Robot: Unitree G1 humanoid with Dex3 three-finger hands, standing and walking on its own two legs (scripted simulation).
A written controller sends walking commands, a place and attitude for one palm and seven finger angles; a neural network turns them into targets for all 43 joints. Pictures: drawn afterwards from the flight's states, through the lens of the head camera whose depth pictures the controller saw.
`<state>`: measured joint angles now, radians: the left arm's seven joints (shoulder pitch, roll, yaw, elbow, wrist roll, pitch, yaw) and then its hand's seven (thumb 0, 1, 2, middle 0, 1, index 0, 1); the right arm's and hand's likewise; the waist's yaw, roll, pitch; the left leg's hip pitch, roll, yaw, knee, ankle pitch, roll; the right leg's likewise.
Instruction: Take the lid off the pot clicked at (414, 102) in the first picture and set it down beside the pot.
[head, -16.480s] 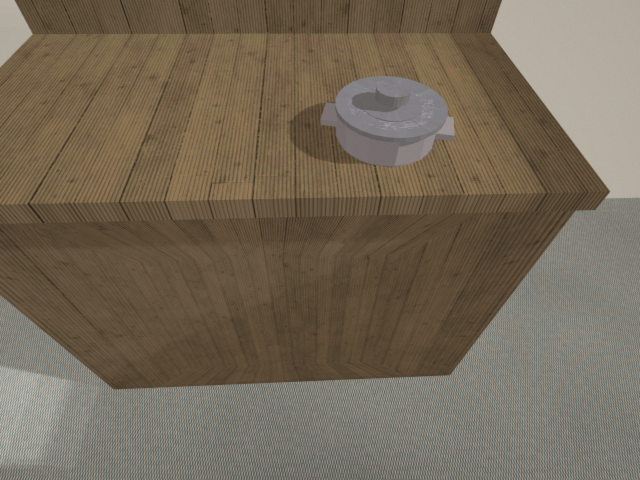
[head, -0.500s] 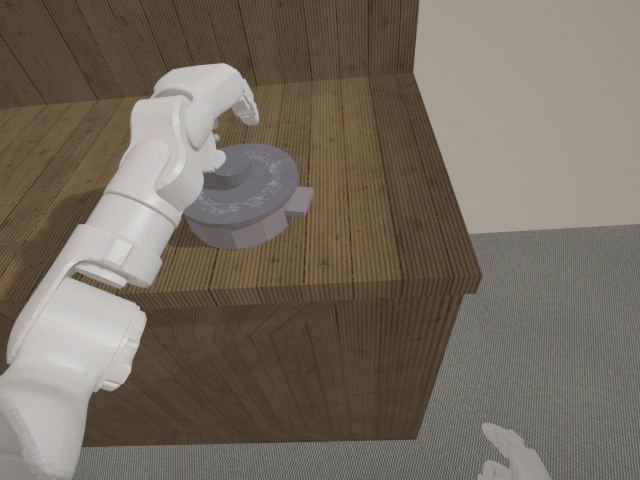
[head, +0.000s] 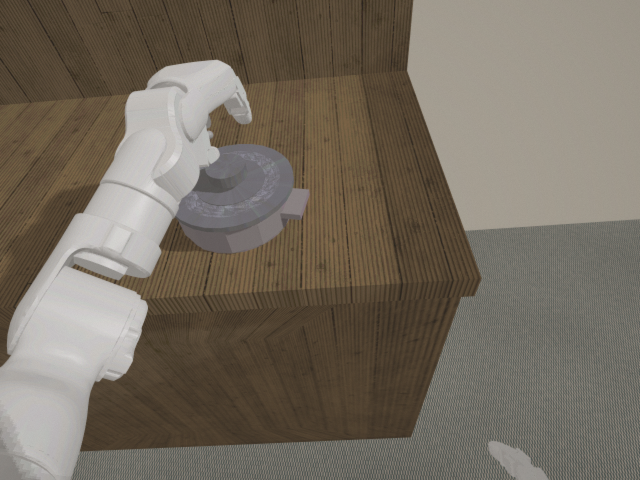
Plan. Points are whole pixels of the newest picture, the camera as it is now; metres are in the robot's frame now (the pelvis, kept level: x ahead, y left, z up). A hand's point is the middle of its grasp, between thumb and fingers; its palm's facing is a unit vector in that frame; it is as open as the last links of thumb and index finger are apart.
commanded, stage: move the open hand above the knob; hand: left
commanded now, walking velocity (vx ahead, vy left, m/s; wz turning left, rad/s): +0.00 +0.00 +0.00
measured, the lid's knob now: (226, 170) +0.48 +0.13 +0.15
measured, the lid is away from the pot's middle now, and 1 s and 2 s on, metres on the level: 0.00 0.00 0.00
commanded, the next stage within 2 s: lower the open fingers around the knob in 0.66 s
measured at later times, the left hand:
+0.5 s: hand (206, 136) +0.45 +0.13 +0.23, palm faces -0.17 -0.05 -0.98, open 10.0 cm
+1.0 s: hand (210, 149) +0.44 +0.12 +0.21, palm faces -0.20 -0.06 -0.98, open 10.0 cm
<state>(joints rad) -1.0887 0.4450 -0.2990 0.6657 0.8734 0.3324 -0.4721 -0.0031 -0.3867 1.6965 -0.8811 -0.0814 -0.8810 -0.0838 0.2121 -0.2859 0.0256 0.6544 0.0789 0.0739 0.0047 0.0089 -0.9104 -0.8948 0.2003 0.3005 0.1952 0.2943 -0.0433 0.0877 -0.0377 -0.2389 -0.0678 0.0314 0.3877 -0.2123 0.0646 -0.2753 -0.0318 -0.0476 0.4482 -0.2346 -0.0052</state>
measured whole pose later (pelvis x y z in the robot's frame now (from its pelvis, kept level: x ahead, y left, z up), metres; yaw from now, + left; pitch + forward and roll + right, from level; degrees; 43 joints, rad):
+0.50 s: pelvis +0.00 +0.01 +0.00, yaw +0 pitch +3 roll +1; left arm -1.08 0.41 -0.32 0.64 0.87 0.35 -0.46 0.00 -0.39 1.70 -0.88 -0.08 -0.88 -0.08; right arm 0.17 -0.27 0.04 0.64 0.08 0.09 0.01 0.01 -0.91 -0.89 0.20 0.30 0.20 0.29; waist -0.03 0.09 -0.05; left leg -0.24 -0.08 0.03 0.39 -0.21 0.07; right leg -0.28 -0.04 -0.05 0.45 -0.23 0.00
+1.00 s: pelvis -0.01 +0.00 +0.00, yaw +0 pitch +3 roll +1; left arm -1.05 0.42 -0.32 0.64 0.85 0.35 -0.46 0.00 -0.39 1.70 -0.88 -0.08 -0.88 -0.08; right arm 0.17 -0.27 0.04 0.64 0.08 0.09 0.00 0.01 -0.91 -0.89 0.20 0.30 0.20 0.29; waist -0.03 0.09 -0.04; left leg -0.24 -0.07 0.03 0.39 -0.21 0.06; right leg -0.27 -0.03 -0.05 0.46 -0.23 -0.01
